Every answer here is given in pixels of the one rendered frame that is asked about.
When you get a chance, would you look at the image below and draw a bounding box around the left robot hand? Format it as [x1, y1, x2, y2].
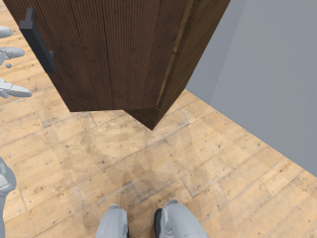
[0, 26, 33, 99]

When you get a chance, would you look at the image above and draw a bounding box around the right robot shin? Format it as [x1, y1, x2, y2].
[159, 198, 178, 238]

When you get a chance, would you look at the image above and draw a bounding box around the left robot upper arm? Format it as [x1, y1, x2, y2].
[0, 157, 17, 238]

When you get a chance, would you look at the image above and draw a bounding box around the handle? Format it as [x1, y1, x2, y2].
[19, 7, 56, 73]

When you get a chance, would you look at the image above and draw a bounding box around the cupboard door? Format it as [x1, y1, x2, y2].
[3, 0, 188, 112]

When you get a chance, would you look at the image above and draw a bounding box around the robot left thigh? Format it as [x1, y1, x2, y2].
[94, 208, 128, 238]

